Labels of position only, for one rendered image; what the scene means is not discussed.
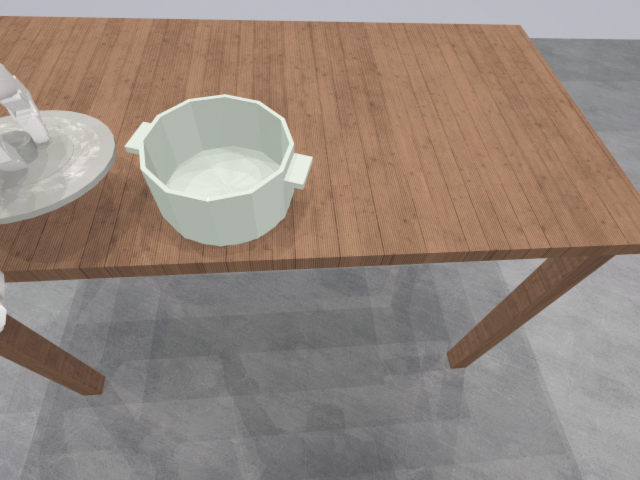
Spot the knob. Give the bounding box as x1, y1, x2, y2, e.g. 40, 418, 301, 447
1, 131, 37, 160

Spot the table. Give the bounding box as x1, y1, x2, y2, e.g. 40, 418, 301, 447
0, 16, 640, 396

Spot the left robot hand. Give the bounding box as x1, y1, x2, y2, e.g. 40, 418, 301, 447
0, 63, 49, 171

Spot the pot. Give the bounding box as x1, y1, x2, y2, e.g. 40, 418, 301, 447
124, 94, 313, 247

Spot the lid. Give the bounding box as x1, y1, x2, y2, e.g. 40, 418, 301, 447
0, 110, 117, 224

